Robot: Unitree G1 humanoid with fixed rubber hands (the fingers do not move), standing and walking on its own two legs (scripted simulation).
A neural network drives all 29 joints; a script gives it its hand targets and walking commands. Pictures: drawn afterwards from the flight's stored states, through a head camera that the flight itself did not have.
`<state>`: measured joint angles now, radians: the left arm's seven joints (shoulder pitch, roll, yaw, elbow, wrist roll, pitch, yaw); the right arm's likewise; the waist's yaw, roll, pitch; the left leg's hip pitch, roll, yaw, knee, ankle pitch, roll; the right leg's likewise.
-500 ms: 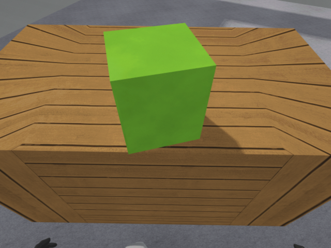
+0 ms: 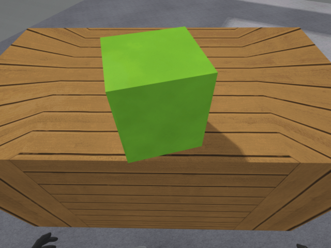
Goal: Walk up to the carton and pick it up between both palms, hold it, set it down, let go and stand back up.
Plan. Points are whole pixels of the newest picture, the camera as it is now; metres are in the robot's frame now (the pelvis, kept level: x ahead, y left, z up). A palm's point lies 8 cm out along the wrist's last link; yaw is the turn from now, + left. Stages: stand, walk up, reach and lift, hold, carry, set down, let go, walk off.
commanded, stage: walk up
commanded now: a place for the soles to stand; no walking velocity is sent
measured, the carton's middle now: (155, 96) +0.46 +0.05 +0.12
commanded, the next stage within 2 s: reach and lift in 0.60 s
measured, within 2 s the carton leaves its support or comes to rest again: neither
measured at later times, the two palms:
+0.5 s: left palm out of the picture +0.10 +0.33 -0.07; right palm out of the picture +0.08 -0.31 -0.08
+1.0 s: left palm (51, 215) +0.21 +0.29 -0.03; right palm (315, 246) +0.14 -0.31 -0.05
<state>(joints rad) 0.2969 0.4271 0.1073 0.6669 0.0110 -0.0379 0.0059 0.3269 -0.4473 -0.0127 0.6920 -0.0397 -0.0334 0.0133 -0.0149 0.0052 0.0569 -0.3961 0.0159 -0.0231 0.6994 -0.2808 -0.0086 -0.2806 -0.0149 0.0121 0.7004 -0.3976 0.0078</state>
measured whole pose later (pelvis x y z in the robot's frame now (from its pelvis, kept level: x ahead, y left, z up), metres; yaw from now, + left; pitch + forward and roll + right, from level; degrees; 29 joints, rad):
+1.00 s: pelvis +0.01 -0.01 +0.01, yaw -1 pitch -5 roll -1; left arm 0.12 0.43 0.11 0.41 0.06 0.31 0.03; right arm 0.17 -0.36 -0.03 0.85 -0.05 -0.30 0.06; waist -0.01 -0.04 0.07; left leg -0.27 0.05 -0.02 0.64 -0.28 -0.04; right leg -0.15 0.02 0.01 0.62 -0.38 0.00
